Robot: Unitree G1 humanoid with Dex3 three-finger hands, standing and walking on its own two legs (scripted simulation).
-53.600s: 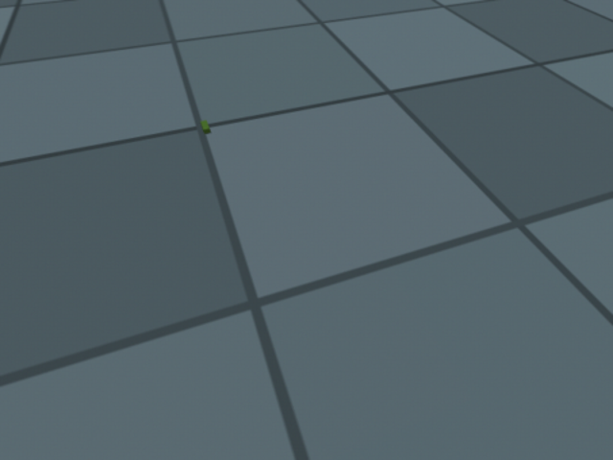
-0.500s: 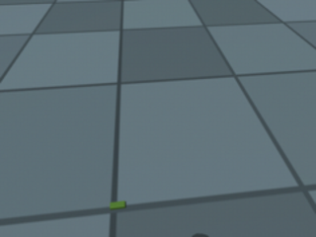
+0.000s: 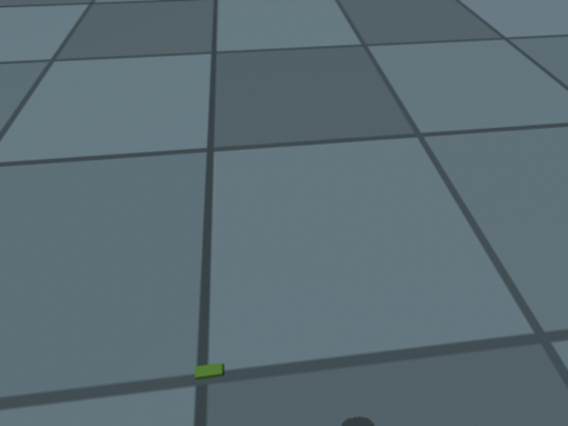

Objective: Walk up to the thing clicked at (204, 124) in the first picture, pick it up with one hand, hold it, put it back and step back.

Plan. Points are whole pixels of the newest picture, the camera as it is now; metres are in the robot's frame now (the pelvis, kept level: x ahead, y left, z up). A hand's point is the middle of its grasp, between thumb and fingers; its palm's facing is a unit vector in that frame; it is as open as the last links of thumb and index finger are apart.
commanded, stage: stand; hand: left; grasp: from above
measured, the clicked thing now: (209, 371) +0.44 +0.26 -0.77
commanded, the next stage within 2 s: step back in 0.34 s
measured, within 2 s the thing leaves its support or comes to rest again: neither
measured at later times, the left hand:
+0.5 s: hand out of the picture +0.07 +0.27 -0.16, palm faces -0.01 -0.93 -0.37, open 7.3 cm
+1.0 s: hand out of the picture +0.01 +0.28 -0.18, palm faces -0.14 -0.92 -0.38, open 7.3 cm
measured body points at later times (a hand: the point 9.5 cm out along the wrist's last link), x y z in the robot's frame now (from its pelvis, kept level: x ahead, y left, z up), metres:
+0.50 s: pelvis -0.02 +0.00 -0.01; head +0.03 +0.01 +0.44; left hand +0.07 +0.32 -0.14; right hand +0.06 -0.31 -0.14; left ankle -0.01 +0.13 -0.75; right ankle -0.01 -0.12 -0.75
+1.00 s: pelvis -0.12 +0.03 -0.02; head -0.04 +0.04 +0.42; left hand +0.02 +0.33 -0.16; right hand -0.05 -0.29 -0.13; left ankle -0.04 +0.14 -0.75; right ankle -0.17 -0.11 -0.71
